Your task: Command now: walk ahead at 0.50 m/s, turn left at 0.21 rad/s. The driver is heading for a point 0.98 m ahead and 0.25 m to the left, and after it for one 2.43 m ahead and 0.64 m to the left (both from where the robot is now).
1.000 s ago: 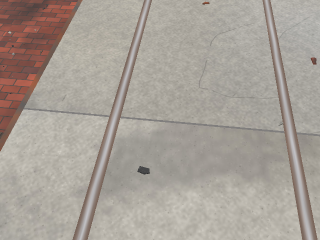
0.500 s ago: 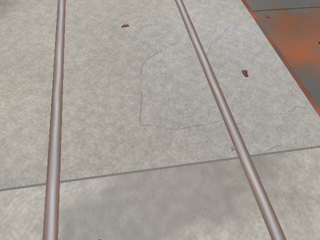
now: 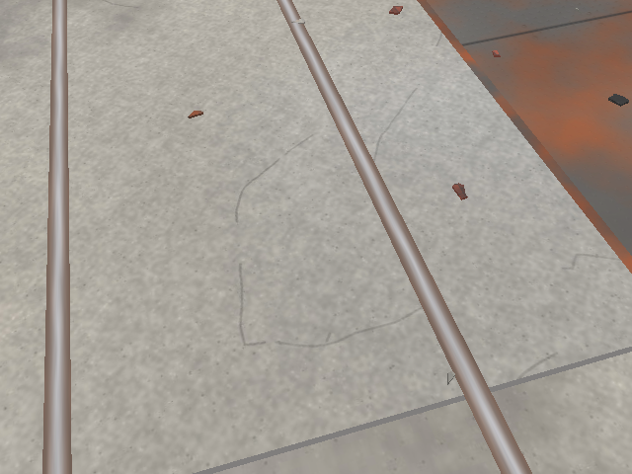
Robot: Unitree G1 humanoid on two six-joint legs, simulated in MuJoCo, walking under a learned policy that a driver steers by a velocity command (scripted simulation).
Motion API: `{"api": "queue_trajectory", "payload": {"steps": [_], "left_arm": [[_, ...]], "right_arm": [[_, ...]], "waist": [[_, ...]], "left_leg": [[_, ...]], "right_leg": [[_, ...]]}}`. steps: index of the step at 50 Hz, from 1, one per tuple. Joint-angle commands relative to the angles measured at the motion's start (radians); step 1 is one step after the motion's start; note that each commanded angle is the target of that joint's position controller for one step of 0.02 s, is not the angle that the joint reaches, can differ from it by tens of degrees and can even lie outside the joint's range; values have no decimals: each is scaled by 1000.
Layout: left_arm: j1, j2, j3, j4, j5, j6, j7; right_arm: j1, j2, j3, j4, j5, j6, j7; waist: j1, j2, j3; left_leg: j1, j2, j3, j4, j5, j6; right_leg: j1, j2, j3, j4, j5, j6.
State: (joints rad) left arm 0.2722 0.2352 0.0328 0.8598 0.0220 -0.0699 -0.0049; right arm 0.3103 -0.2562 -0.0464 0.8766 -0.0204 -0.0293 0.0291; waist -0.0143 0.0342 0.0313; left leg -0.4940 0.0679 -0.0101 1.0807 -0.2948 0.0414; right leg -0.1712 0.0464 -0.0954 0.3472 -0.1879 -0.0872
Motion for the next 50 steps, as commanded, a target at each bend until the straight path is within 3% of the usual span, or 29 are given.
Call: {"api": "queue_trajectory", "payload": {"steps": [1,7,12,15,16,17,18,19,20,21,22,24,26,28,32,38,40,42,43,44,45,46,47,48,50], "left_arm": [[36,111,28,-23,-6,-35,7],[83,102,22,16,-6,-42,13],[158,127,24,63,-1,-29,31],[136,170,33,66,5,-14,41],[127,185,37,63,9,-4,42],[114,193,39,53,4,3,41],[112,159,30,18,2,-2,35],[120,85,22,-50,-14,-12,14],[13,146,27,-70,3,-24,9],[-26,128,20,-88,-9,-38,4],[-10,125,20,-79,-11,-43,6],[16,109,16,-75,20,-6,5],[22,95,15,-83,30,25,-2],[-34,87,12,-109,28,36,-6],[-201,88,7,-168,20,36,-11],[-320,89,-4,-210,10,14,-23],[-268,113,4,-201,10,7,-21],[-86,149,24,-144,9,-5,-8],[52,183,37,-109,19,-17,4],[188,268,54,-107,41,-21,19],[181,323,74,-77,31,-5,10],[94,219,55,-92,6,5,2],[22,153,40,-103,-2,4,-4],[-14,124,31,-101,4,1,-5],[3,106,22,-70,-2,-12,-1]], "right_arm": [[34,-48,-18,-30,-4,14,12],[-161,-25,-6,-90,-8,9,22],[-282,-22,7,-152,-14,4,34],[-183,-50,-7,-136,-17,7,23],[-91,-71,-19,-113,-19,3,18],[51,-103,-38,-70,-28,-5,10],[181,-200,-70,-45,-35,-5,-7],[110,-288,-94,-69,-10,8,-11],[103,-270,-93,-72,18,17,-12],[52,-220,-80,-68,18,16,-20],[20,-164,-65,-61,15,13,-23],[-37,-124,-50,-70,19,-2,-29],[-20,-138,-51,-66,23,-21,-24],[6,-165,-58,-64,21,-28,-22],[76,-168,-61,-59,21,-23,-21],[155,-160,-52,-38,7,-28,-33],[126,-178,-53,-42,3,-33,-40],[91,-194,-54,-42,2,-38,-39],[91,-172,-45,-43,4,-43,-34],[134,-91,-23,-78,23,-48,-30],[246,-76,-22,-71,30,-45,-27],[173,-138,-30,-52,0,-34,-34],[88,-134,-28,-65,-4,-35,-24],[52,-116,-23,-76,-2,-34,-17],[58,-99,-17,-71,-19,-18,-5]], "waist": [[-6,-104,11],[28,-93,66],[59,-88,81],[3,-130,-1],[-37,-132,-58],[-106,-101,-136],[-154,8,-234],[-68,247,-301],[-107,46,-260],[-76,-6,-139],[-25,-79,-46],[34,-67,-20],[47,-41,-31],[37,-22,-17],[-27,18,9],[-83,37,6],[-46,48,6],[44,29,-60],[107,-17,-148],[130,-155,-292],[65,-347,-315],[46,-147,-161],[42,-68,-59],[26,-64,-25],[1,-126,-13]], "left_leg": [[-118,27,-34,-2,109,-10],[-181,13,20,-252,304,-15],[-145,-26,121,-436,255,45],[8,-120,182,-456,100,112],[111,-152,181,-480,56,138],[312,-166,146,-561,79,174],[553,29,-114,-599,6,241],[803,274,-701,-739,73,410],[772,263,-660,-787,116,400],[652,247,-528,-797,173,367],[504,201,-436,-820,285,316],[359,109,-303,-844,391,267],[316,71,-258,-855,459,266],[295,46,-241,-875,437,255],[344,17,-254,-871,387,209],[487,62,-266,-812,518,172],[493,89,-281,-778,574,146],[486,55,-243,-593,768,113],[408,0,-195,-393,697,92],[211,-86,-123,-81,357,59],[-33,-216,-80,112,-241,40],[-112,-138,-130,174,-170,53],[-106,-104,-124,141,-83,51],[-87,-72,-110,93,-37,47],[-37,-43,-84,35,-8,26]], "right_leg": [[52,-271,152,-230,228,-83],[106,-249,1,-239,329,-62],[254,-286,-74,-157,570,-37],[319,-297,-122,73,1016,-19],[306,-299,-127,229,1049,-20],[210,-281,-140,452,915,-5],[-14,-234,-148,772,512,22],[-451,21,-41,1132,-330,82],[-565,-41,142,1152,-265,70],[-584,-92,147,1086,-178,65],[-527,-127,138,976,-140,69],[-410,-155,140,859,-135,96],[-385,-152,119,791,-126,120],[-412,-153,101,700,-62,139],[-472,-139,96,482,101,156],[-426,-96,79,265,172,107],[-326,-79,86,205,112,71],[-101,-25,61,129,44,32],[98,-84,117,99,39,-2],[341,-336,448,62,-130,-73],[421,-477,851,-80,-150,-176],[300,-433,786,-92,-280,-158],[172,-383,623,-108,-242,-138],[106,-331,512,-133,-140,-111],[45,-267,373,-158,43,-87]]}}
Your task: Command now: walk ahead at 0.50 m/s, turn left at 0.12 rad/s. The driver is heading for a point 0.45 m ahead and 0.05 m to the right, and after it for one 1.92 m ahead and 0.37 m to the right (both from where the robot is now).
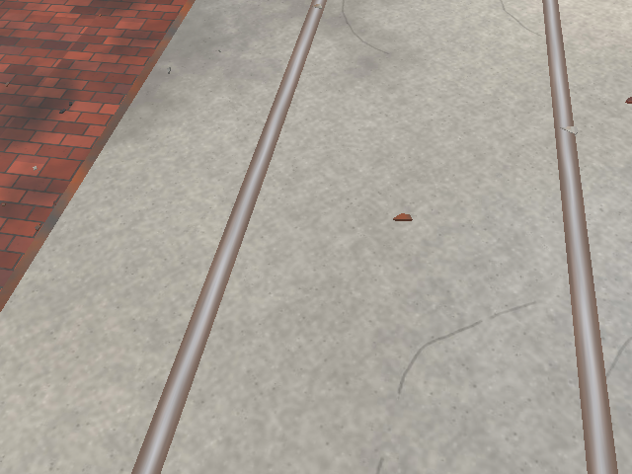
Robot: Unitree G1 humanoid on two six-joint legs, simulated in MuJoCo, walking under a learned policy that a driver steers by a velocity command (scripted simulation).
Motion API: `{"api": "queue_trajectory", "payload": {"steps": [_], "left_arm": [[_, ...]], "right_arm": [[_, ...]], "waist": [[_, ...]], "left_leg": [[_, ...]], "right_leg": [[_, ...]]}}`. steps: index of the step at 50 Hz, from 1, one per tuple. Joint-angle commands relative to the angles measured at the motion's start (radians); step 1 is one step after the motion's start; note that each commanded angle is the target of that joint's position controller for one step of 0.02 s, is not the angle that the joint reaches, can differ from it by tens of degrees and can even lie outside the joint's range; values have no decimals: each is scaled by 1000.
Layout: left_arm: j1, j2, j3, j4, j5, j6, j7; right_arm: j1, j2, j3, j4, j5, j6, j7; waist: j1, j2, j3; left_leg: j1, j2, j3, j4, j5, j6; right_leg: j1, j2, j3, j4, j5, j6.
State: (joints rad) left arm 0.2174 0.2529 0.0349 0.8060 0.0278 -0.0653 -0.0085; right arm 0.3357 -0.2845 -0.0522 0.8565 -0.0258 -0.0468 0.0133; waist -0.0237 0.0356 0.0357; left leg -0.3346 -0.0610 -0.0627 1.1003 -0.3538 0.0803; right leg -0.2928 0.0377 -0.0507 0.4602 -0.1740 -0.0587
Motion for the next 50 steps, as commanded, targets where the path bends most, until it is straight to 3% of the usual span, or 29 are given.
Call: {"api": "queue_trajectory", "payload": {"steps": [1,4,8,11,14,17,18,19,20,21,22,23,24,25,26,29,34,38,42,43,44,45,46,47,48,49,50], "left_arm": [[81,91,21,-2,-11,-26,0],[129,110,28,33,-22,-39,-3],[181,101,25,72,-24,-33,-5],[224,116,28,99,-22,-32,-4],[255,126,30,123,-16,-27,1],[234,142,34,137,-11,-20,10],[223,148,35,141,-12,-16,11],[226,133,29,143,-16,-12,11],[217,94,14,109,-23,-15,9],[339,-5,-4,95,-48,-11,8],[277,118,28,118,-19,1,20],[220,105,32,107,-23,1,17],[204,73,26,112,-25,3,16],[200,65,29,120,-17,16,15],[215,60,31,124,-7,33,10],[207,34,37,113,-6,63,0],[61,8,26,46,1,79,-17],[-13,8,18,4,6,83,-25],[-20,36,29,-27,9,82,-24],[4,41,34,-28,10,76,-21],[66,51,40,-17,13,63,-14],[140,161,70,-14,18,49,1],[147,278,103,-24,-7,63,9],[180,245,102,-17,-41,76,10],[109,202,91,-26,-32,88,17],[33,149,74,-36,-25,99,23],[-18,120,65,-49,-29,103,28]], "right_arm": [[36,-64,-8,-47,-16,6,15],[-38,-50,0,-67,-18,14,22],[-211,-24,18,-119,-12,11,27],[-305,-7,32,-143,-5,6,28],[-352,-22,31,-158,-2,2,22],[-306,-44,21,-147,-6,-6,12],[-215,-55,12,-116,-10,-12,5],[-64,-80,-2,-63,-21,-24,-4],[117,-156,-24,-33,-44,-33,-18],[136,-246,-47,-29,-43,-25,-18],[70,-178,-36,-41,-2,-15,-15],[-27,-112,-16,-53,4,-19,-15],[-70,-63,-3,-52,4,-30,-12],[-87,-38,5,-47,5,-38,-16],[-103,-27,8,-42,9,-42,-21],[-77,-53,2,-31,16,-52,-29],[-75,-51,2,-20,16,-28,-49],[-37,-77,-9,-1,15,-11,-51],[-38,-101,-27,2,12,17,-54],[-41,-105,-31,1,13,24,-55],[-37,-111,-35,2,13,34,-55],[-6,-103,-34,-24,11,37,-51],[-9,-21,-14,-86,18,51,-43],[-55,-45,-14,-76,-3,69,-46],[-94,-45,-16,-87,9,72,-45],[-124,-47,-18,-86,13,66,-48],[-131,-63,-24,-90,1,64,-50]], "waist": [[8,-133,-29],[9,-118,-10],[43,-111,28],[70,-112,33],[77,-115,40],[37,-113,21],[-5,-105,-25],[-64,-66,-109],[-131,33,-236],[-68,257,-329],[-64,79,-236],[-24,35,-104],[2,12,-52],[22,22,-35],[48,40,-36],[73,49,-66],[55,75,-31],[21,70,-45],[14,72,-40],[27,57,-54],[67,-3,-92],[92,-174,-168],[67,-336,-225],[104,-153,-262],[80,-122,-151],[50,-80,-57],[28,-96,-26]], "left_leg": [[-187,85,-17,9,59,-21],[-267,119,23,-49,121,-47],[-316,146,82,-256,248,-76],[-260,128,116,-412,315,-72],[-227,111,123,-492,302,-46],[-129,76,131,-555,208,-1],[-13,46,143,-597,195,19],[202,44,132,-647,222,46],[461,257,-94,-667,131,98],[656,520,-536,-783,60,207],[534,491,-530,-814,115,193],[396,453,-349,-821,296,171],[301,408,-214,-837,519,144],[252,369,-113,-837,664,113],[206,343,-35,-837,765,97],[195,329,80,-826,947,91],[188,292,216,-823,867,84],[238,320,249,-763,852,92],[282,367,236,-629,828,83],[280,363,243,-549,821,66],[244,335,268,-404,769,24],[96,252,301,-142,471,-42],[-195,22,253,119,-342,-100],[-210,64,65,185,-338,-106],[-247,83,51,186,-252,-108],[-251,105,40,109,-162,-108],[-234,114,38,44,-102,-110]], "right_leg": [[166,-251,300,-275,113,-121],[184,-244,234,-318,191,-145],[207,-202,150,-346,259,-137],[227,-200,114,-332,328,-126],[291,-238,120,-297,391,-119],[350,-263,113,-192,587,-100],[351,-248,94,-80,697,-87],[278,-204,67,106,681,-68],[81,-150,35,392,376,-48],[-247,29,-9,716,-339,-16],[-305,-14,106,788,-329,-27],[-295,-49,120,773,-250,-26],[-255,-78,113,732,-208,-16],[-218,-93,107,697,-196,-5],[-178,-94,93,686,-191,10],[-173,-70,67,674,-126,31],[-215,-82,12,444,34,46],[-154,-64,-35,282,55,23],[-119,-46,-47,190,-96,-24],[-77,-32,-49,136,-99,-40],[29,-26,-26,29,24,-64],[198,-186,208,-33,397,-127],[338,-439,574,-55,795,-347],[311,-425,551,-89,611,-371],[214,-379,474,-121,433,-342],[123,-310,406,-160,301,-280],[79,-255,363,-173,245,-233]]}}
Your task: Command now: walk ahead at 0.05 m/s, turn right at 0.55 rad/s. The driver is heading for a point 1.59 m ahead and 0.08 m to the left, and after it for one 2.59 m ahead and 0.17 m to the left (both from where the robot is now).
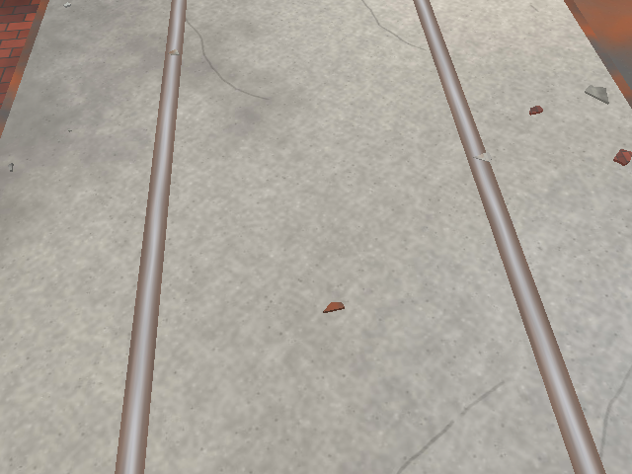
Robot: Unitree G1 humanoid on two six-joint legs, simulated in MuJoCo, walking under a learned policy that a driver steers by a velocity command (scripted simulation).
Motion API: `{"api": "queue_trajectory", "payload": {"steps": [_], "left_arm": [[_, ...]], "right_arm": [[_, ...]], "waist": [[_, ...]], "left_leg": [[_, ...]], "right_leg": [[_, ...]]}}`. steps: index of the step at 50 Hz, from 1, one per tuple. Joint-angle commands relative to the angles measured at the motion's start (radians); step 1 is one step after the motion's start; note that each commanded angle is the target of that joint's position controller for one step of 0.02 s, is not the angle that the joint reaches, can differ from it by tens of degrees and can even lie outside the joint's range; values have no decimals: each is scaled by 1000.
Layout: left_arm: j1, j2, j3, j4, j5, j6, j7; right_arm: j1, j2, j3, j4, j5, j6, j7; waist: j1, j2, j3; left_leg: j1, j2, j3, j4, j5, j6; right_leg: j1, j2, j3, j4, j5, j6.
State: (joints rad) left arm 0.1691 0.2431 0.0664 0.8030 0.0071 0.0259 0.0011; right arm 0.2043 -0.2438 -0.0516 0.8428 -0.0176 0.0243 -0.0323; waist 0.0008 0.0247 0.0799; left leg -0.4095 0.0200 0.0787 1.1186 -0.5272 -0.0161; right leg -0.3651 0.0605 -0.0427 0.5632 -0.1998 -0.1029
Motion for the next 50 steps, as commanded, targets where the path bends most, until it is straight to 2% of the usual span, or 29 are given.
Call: {"api": "queue_trajectory", "payload": {"steps": [1,2,3,5,9,13,15,17,18,19,20,21,22,24,26,28,30,31,32,33,34,36,39,50], "left_arm": [[2,113,28,-56,-4,12,19],[7,120,29,-57,0,8,14],[19,135,34,-55,3,2,9],[39,165,44,-51,6,-2,3],[47,158,41,-51,18,4,1],[32,159,37,-45,26,10,-4],[24,156,33,-36,22,15,-2],[21,140,24,-26,6,20,7],[46,89,8,-29,1,15,9],[22,65,2,-44,-13,9,11],[4,110,13,-29,12,8,11],[26,109,16,-12,7,8,4],[44,101,16,6,4,9,3],[67,88,10,30,12,10,3],[44,62,-4,44,6,8,12],[28,55,-11,57,-8,7,23],[49,66,-14,84,-6,2,31],[48,101,-9,91,4,-4,35],[50,143,-4,100,14,-9,37],[26,121,-7,122,-5,-9,32],[22,81,-18,126,-5,-13,26],[33,84,-23,156,5,-17,30],[38,92,-25,190,2,-22,37],[62,75,-43,273,2,-27,38]], "right_arm": [[29,-104,-26,-66,-20,-1,-3],[48,-94,-25,-61,-21,7,-1],[57,-83,-23,-62,-16,12,1],[41,-71,-19,-74,-6,19,0],[8,-77,-17,-85,-2,24,-3],[19,-76,-13,-85,8,14,-5],[60,-71,-11,-74,12,6,-9],[122,-61,-6,-54,7,-9,-14],[103,-111,-10,-67,-12,-19,-19],[34,-188,-22,-93,-18,-25,-13],[-4,-149,-13,-92,-21,-32,-7],[-39,-104,2,-94,-14,-39,-5],[-58,-94,5,-89,-9,-42,-6],[-50,-98,7,-74,0,-47,-10],[10,-101,7,-43,1,-46,-7],[45,-114,4,-14,0,-39,-6],[39,-123,-3,2,5,-32,-5],[47,-113,-1,2,6,-35,-2],[74,-112,-5,3,6,-38,4],[72,-76,3,24,15,-35,5],[39,-90,1,39,10,-30,1],[12,-93,-2,52,5,-23,3],[18,-85,0,85,5,-22,5],[43,-66,16,197,5,-19,5]], "waist": [[-12,-104,-86],[-15,-98,-115],[-16,-86,-137],[-6,-92,-147],[23,-144,-146],[30,-154,-140],[15,-149,-134],[-20,-111,-116],[4,22,-109],[22,176,-66],[13,152,-47],[38,114,-51],[49,101,-47],[47,130,-71],[9,125,-103],[-9,131,-122],[6,110,-124],[-7,79,-140],[-38,10,-141],[-38,-78,-108],[-11,-65,-80],[-5,-64,-55],[-11,-65,-48],[-8,-29,-20]], "left_leg": [[-119,23,-96,6,107,-17],[-95,8,-92,-5,118,-20],[-83,2,-95,-33,118,-24],[-82,-4,-101,-107,116,-31],[-47,-4,-101,-227,128,-25],[59,-30,-84,-362,104,2],[132,-44,-70,-487,125,25],[274,-39,-79,-755,252,61],[301,111,-254,-886,193,92],[220,297,-491,-968,211,171],[99,336,-478,-948,323,231],[95,286,-411,-930,403,233],[111,236,-338,-904,478,212],[223,175,-249,-835,691,187],[324,166,-224,-771,857,188],[378,167,-235,-730,924,182],[339,149,-237,-716,856,129],[287,135,-241,-724,755,98],[232,97,-214,-731,636,81],[256,54,-175,-790,506,70],[280,47,-166,-784,454,60],[291,57,-169,-771,463,65],[289,61,-173,-785,449,64],[269,57,-174,-811,362,51]], "right_leg": [[128,-238,317,-273,285,-168],[129,-226,307,-265,316,-162],[136,-219,307,-260,327,-159],[145,-212,332,-269,244,-154],[133,-208,368,-306,7,-142],[104,-213,398,-298,-22,-125],[97,-217,418,-276,11,-107],[29,-180,405,-228,-18,-41],[-22,-113,346,-132,-106,16],[-90,55,179,-34,-184,57],[17,33,157,119,-267,67],[52,26,164,184,-242,71],[58,25,158,215,-216,79],[44,11,132,188,-205,98],[61,-4,95,74,-215,115],[107,-10,71,-72,-160,116],[234,-43,97,-266,75,107],[313,-91,152,-258,164,101],[362,-157,200,-192,325,86],[278,-147,191,-175,283,62],[233,-140,198,-203,207,61],[205,-133,200,-238,165,62],[206,-132,201,-250,140,62],[174,-131,207,-288,16,52]]}}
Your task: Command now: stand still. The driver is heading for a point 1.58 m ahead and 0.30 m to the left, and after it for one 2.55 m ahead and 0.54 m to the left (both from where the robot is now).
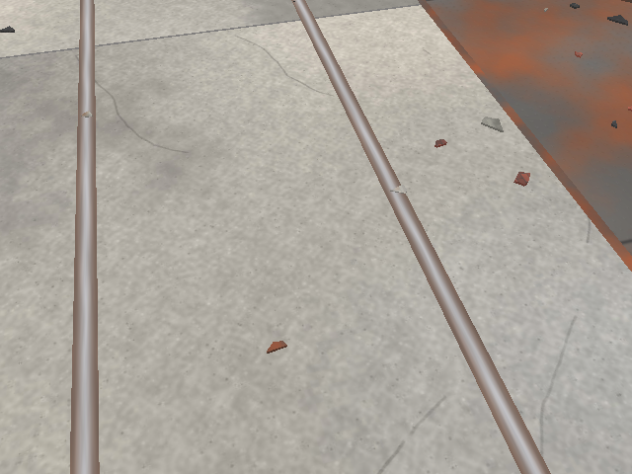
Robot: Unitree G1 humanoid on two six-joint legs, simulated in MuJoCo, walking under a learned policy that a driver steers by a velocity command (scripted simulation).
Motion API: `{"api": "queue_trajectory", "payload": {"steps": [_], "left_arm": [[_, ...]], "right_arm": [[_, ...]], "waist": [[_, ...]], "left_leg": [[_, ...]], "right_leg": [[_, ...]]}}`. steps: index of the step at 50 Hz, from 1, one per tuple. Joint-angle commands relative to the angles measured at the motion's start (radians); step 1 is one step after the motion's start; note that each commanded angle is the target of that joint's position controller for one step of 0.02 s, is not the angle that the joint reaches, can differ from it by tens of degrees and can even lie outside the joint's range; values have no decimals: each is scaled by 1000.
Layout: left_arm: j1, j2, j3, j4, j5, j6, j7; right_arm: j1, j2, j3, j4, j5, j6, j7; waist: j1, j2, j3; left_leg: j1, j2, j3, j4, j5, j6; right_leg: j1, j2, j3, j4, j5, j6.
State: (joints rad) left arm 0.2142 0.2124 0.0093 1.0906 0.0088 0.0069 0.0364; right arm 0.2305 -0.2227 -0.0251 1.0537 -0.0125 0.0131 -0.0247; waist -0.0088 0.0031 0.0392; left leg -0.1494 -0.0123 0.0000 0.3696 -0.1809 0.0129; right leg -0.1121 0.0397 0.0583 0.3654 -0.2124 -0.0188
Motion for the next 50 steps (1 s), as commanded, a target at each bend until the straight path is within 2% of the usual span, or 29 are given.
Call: {"api": "queue_trajectory", "payload": {"steps": [1,21,50], "left_arm": [[21,103,12,-9,0,-8,3],[100,47,-7,53,-1,-12,6],[164,4,-10,68,0,-15,13]], "right_arm": [[20,-85,-9,-6,0,-9,-3],[88,-37,14,74,1,-14,-11],[131,0,16,94,2,-18,-18]], "waist": [[1,-7,22],[2,-3,29],[4,-3,37]], "left_leg": [[6,89,-96,-63,12,21],[-24,91,-99,-50,11,24],[-18,90,-96,-33,65,31]], "right_leg": [[-81,-110,105,-90,26,-32],[-95,-99,86,-66,47,-30],[-84,-101,72,-36,99,-24]]}}
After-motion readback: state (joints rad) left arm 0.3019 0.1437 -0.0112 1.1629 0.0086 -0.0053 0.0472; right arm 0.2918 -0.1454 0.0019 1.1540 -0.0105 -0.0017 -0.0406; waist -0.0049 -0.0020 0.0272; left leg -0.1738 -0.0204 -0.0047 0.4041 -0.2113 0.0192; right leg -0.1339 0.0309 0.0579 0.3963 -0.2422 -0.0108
